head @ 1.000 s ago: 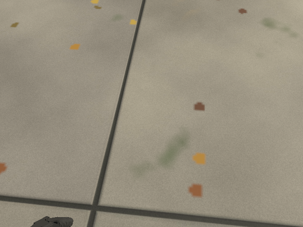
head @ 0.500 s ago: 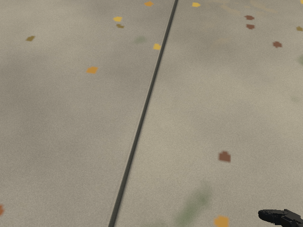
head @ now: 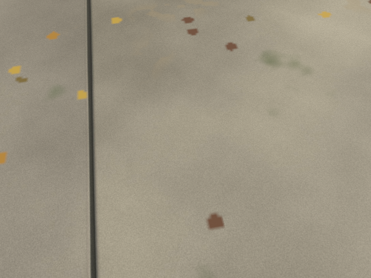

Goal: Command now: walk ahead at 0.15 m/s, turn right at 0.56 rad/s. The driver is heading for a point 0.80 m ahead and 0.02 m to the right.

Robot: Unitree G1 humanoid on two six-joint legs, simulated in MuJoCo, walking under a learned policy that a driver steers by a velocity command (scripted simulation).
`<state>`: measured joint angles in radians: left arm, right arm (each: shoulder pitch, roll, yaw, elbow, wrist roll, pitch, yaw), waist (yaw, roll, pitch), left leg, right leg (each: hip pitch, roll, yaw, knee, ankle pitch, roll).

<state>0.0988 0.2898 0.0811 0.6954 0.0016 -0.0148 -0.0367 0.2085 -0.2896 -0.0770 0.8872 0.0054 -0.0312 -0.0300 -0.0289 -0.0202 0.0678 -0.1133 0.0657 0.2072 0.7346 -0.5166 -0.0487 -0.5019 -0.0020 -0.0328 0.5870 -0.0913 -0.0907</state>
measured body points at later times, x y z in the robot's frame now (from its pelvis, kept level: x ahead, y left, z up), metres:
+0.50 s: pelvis +0.10 +0.03 +0.01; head +0.12 +0.03 +0.46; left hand +0.31 +0.25 -0.09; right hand +0.15 -0.27 -0.10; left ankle +0.14 +0.16 -0.72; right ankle +0.12 -0.08 -0.72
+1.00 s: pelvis +0.13 +0.03 +0.02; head +0.14 +0.03 +0.47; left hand +0.31 +0.26 -0.10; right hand +0.18 -0.25 -0.11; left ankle +0.14 +0.16 -0.72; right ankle +0.12 -0.08 -0.72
